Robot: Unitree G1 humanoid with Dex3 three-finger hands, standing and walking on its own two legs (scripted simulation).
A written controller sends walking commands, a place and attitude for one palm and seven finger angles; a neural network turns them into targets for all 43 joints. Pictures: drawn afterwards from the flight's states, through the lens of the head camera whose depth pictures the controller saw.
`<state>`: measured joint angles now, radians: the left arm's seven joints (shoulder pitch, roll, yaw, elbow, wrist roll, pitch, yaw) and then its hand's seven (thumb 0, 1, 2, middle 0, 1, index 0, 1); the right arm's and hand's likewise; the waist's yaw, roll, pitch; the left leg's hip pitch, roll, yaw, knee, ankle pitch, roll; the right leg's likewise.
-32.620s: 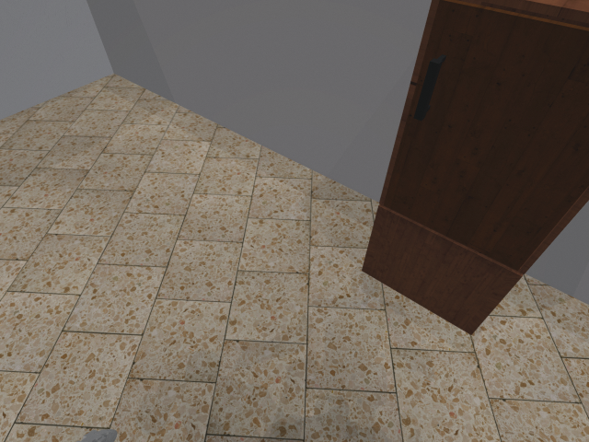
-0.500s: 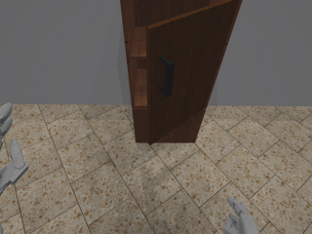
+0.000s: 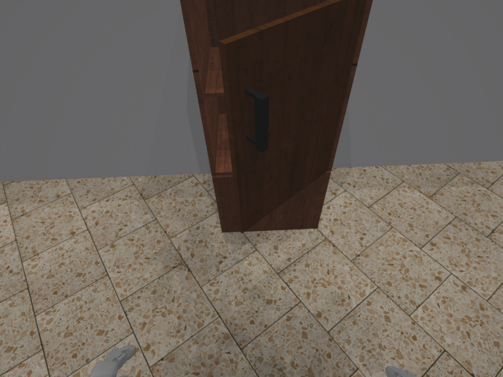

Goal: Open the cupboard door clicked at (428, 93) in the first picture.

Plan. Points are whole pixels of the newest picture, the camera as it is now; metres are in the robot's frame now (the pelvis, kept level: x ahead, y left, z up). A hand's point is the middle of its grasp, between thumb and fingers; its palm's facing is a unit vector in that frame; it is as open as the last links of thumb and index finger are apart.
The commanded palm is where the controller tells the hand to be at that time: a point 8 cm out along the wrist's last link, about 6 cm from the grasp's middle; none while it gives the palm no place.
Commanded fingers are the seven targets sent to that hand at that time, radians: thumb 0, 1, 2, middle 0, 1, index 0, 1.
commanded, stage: let the arm hang, fingers relaxed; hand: left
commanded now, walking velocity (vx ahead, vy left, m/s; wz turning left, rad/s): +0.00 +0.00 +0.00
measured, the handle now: (255, 120) +0.60 +0.01 +0.08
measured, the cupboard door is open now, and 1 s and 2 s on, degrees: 39 39 39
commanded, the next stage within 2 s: look to check the result in 0.88 s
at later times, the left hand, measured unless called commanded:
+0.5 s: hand out of the picture -0.04 +0.15 -0.16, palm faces +0.06 -0.98 -0.19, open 7.3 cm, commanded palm none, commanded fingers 0.00 0.90 0.90 -0.20 -0.30 -0.20 -0.30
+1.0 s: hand out of the picture +0.01 +0.16 -0.17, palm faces +0.06 -0.98 -0.18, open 7.4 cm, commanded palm none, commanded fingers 0.00 0.90 0.90 -0.20 -0.30 -0.20 -0.30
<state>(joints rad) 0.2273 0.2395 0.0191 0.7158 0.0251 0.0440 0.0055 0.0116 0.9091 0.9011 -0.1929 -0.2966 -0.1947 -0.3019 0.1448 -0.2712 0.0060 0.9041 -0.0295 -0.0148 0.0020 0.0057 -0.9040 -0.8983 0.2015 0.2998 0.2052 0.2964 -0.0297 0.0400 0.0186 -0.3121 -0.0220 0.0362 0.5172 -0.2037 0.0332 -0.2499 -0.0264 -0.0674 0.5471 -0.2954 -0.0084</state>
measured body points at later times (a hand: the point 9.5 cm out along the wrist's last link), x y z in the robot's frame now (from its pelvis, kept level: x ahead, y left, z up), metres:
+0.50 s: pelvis +0.01 -0.01 +0.01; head +0.03 -0.02 +0.46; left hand -0.04 +0.20 -0.15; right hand -0.02 -0.20 -0.17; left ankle +0.04 +0.10 -0.73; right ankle +0.00 -0.11 -0.73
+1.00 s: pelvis +0.03 +0.00 +0.01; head +0.04 -0.01 +0.46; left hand +0.00 +0.21 -0.15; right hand +0.02 -0.22 -0.16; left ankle +0.04 +0.10 -0.73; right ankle +0.00 -0.11 -0.73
